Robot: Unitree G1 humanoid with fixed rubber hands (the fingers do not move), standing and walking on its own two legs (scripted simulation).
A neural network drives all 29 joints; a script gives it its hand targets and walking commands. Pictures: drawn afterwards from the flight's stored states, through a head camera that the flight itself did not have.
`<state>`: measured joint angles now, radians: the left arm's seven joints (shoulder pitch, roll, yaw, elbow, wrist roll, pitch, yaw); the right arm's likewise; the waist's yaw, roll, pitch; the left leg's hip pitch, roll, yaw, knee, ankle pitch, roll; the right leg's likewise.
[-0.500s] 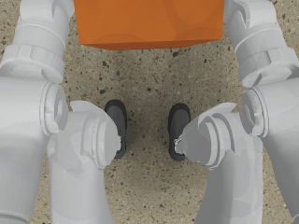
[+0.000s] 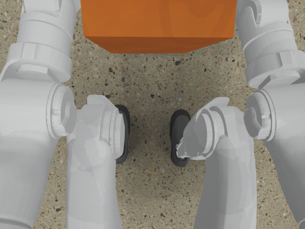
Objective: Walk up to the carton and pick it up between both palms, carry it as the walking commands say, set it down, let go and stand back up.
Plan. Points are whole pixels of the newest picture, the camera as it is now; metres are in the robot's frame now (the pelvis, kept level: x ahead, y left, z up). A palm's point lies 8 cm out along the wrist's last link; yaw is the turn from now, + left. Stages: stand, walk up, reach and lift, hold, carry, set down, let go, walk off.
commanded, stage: reach and lift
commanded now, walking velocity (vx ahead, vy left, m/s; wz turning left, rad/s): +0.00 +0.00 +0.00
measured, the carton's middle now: out of the picture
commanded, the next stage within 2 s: none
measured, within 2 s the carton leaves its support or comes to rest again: neither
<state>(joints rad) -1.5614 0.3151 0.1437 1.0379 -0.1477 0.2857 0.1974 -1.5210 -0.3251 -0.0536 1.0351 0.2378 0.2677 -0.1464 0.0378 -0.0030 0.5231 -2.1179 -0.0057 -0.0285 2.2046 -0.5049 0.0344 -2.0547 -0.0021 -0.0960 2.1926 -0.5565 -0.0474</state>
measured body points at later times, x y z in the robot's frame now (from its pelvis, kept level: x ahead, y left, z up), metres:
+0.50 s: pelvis +0.00 +0.00 +0.03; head +0.34 +0.03 +0.32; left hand +0.57 +0.19 -0.06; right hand +0.58 -0.12 -0.06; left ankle +0.14 +0.11 -0.34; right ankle +0.14 -0.11 -0.34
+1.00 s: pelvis -0.01 +0.00 +0.08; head +0.32 +0.03 +0.38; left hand +0.55 +0.20 +0.01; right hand +0.57 -0.11 +0.01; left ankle +0.14 +0.11 -0.34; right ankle +0.14 -0.11 -0.34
